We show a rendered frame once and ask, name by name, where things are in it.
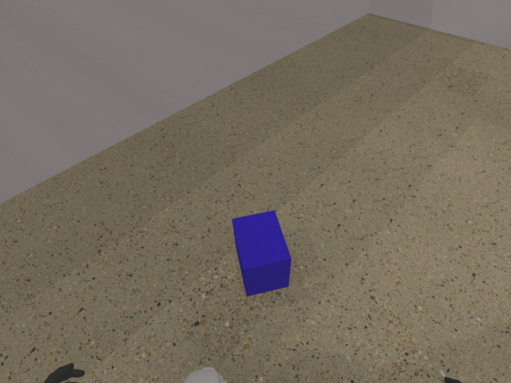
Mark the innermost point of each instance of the carton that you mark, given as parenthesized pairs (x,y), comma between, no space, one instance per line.
(265,261)

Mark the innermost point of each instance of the robot left hand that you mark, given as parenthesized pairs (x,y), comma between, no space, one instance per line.
(63,373)

